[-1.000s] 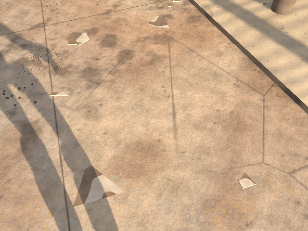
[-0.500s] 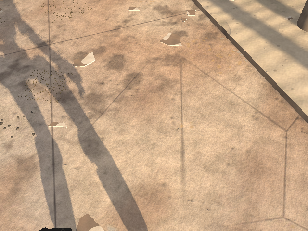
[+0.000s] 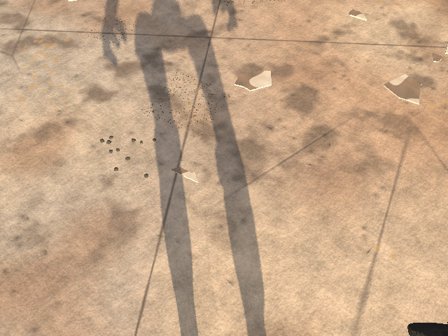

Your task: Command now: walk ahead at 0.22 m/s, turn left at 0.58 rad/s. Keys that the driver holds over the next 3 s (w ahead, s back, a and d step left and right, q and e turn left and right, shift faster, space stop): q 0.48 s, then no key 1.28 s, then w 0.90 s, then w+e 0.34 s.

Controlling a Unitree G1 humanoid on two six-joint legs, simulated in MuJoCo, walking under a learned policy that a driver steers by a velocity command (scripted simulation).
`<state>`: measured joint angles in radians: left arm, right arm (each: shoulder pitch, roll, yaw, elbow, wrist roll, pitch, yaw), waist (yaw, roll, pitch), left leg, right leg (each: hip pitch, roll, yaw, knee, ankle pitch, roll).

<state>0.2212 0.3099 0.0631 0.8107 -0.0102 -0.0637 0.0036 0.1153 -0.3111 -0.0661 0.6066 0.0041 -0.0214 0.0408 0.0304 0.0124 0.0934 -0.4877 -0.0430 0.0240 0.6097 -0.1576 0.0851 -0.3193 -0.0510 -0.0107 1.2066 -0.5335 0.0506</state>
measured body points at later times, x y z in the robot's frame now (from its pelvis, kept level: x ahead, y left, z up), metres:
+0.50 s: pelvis +0.12 -0.04 +0.02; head +0.15 -0.05 +0.46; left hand +0.19 +0.27 -0.07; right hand +0.36 -0.27 -0.08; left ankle +0.06 +0.07 -0.66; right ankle +0.19 -0.15 -0.72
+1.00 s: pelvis +0.12 +0.00 +0.02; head +0.12 +0.01 +0.47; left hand +0.11 +0.29 -0.10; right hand +0.36 -0.16 -0.08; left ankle +0.07 +0.09 -0.72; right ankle +0.19 -0.14 -0.72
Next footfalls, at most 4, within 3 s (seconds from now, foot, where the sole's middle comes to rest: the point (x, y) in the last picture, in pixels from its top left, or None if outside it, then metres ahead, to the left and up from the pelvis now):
0.38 right None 0.22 -0.12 -0.76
0.76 left None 0.10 0.10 -0.76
2.50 left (156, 293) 0.51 0.24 -0.76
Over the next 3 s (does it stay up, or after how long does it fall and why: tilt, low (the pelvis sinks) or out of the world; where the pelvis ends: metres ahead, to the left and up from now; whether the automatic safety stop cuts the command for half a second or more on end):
stays up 0.65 0.16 0.01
